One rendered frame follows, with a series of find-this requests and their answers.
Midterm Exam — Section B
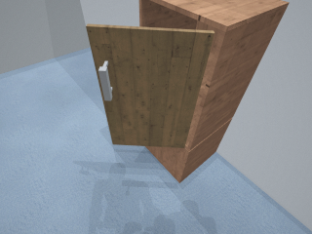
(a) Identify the handle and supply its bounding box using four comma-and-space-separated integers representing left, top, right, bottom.
98, 60, 113, 101

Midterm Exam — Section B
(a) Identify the cupboard door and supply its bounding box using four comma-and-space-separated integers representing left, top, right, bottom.
86, 23, 215, 148

